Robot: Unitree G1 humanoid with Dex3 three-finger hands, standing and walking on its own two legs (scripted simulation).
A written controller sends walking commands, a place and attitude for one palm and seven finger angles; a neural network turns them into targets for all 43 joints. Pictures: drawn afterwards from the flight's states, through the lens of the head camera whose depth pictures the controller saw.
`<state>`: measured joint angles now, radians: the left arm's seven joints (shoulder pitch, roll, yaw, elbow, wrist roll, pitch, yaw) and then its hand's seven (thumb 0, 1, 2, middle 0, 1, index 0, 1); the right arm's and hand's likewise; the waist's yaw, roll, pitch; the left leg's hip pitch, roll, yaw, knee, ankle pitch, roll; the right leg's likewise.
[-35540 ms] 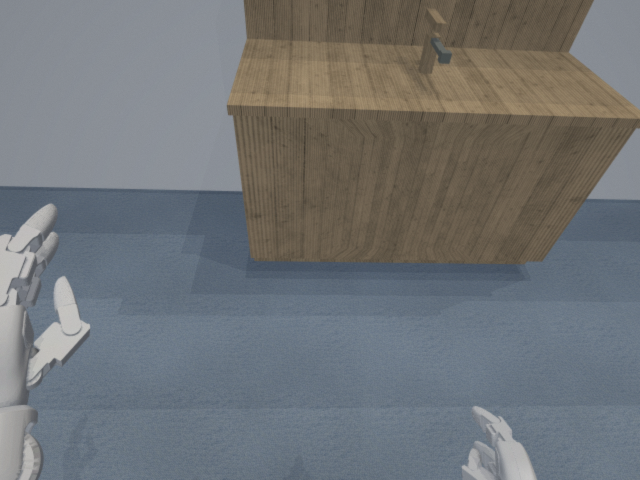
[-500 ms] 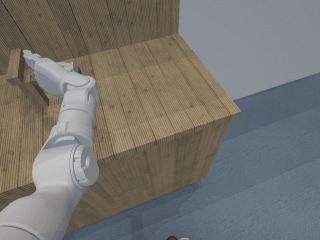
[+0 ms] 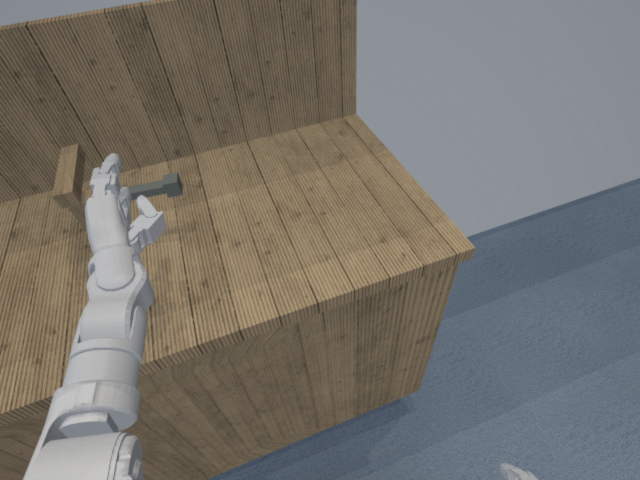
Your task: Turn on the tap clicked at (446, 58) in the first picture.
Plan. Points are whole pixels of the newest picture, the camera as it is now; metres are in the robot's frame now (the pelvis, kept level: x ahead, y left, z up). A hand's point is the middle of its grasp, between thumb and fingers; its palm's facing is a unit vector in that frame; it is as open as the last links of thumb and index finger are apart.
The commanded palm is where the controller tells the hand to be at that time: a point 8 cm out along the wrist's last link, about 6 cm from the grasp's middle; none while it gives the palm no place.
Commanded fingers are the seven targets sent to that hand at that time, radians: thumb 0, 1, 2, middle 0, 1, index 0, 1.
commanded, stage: draw the hand back beside the body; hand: left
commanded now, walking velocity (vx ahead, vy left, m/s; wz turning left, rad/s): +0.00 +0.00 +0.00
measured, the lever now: (172, 185) +0.57 +0.26 +0.07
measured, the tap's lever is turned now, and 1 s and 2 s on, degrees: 83 83 83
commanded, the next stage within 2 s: step back with the hand held close in 1.16 s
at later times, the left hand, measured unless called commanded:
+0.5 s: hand (60, 300) +0.27 +0.26 +0.16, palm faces +0.34 -0.92 -0.22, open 7.6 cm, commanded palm +0.22 +0.30 +0.17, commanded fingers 0.00 0.90 0.90 -0.19 -0.28 -0.19 -0.28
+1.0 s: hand out of the picture +0.19 +0.30 +0.17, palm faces +0.47 -0.81 -0.36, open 7.4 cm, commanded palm +0.14 +0.33 +0.17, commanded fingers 0.00 0.90 0.90 -0.20 -0.30 -0.20 -0.30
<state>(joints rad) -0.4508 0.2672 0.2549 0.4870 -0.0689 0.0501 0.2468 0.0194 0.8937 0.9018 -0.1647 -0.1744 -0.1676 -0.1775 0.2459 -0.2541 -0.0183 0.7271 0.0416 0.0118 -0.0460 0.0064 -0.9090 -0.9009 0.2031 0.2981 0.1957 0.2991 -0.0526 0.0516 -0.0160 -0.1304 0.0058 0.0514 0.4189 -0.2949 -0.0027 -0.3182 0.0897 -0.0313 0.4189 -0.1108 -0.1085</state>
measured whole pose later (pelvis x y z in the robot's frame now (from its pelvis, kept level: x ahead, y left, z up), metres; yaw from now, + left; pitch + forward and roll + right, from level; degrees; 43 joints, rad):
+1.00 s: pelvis +0.01 +0.04 +0.01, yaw +4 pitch -7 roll +0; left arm 0.38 0.33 0.27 -0.36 -0.06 -0.11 0.09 0.02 0.89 0.90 -0.20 -0.30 -0.21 -0.30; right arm 0.16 -0.23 0.00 0.65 -0.02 -0.09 -0.03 0.01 -0.91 -0.90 0.20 0.30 0.20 0.30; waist 0.09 0.06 0.07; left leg 0.06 -0.04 -0.01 0.31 -0.25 0.03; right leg -0.09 0.04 -0.06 0.29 -0.08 -0.06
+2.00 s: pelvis -0.05 +0.05 -0.01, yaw +3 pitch -1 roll +2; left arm 0.42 0.33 0.36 -0.40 0.03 -0.18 0.14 0.02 0.89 0.90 -0.21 -0.30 -0.21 -0.30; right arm 0.22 -0.22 -0.01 0.57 0.01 -0.05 -0.06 0.01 -0.90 -0.90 0.21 0.30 0.20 0.30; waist 0.02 0.01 0.04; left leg -0.27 -0.09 0.05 0.59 -0.31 0.08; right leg -0.43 0.02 0.02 0.57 -0.12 -0.02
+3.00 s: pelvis -0.19 -0.09 +0.01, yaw +2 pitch +6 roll +3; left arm 0.45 0.35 0.31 -0.46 -0.03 -0.10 0.16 0.02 0.89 0.90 -0.21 -0.30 -0.21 -0.30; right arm 0.10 -0.27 -0.04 0.61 0.02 -0.01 -0.08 0.01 -0.91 -0.90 0.20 0.30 0.19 0.30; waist 0.00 -0.02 0.04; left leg -0.30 -0.02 0.06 0.63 -0.43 0.00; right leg -0.31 0.10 -0.06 0.35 -0.15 -0.11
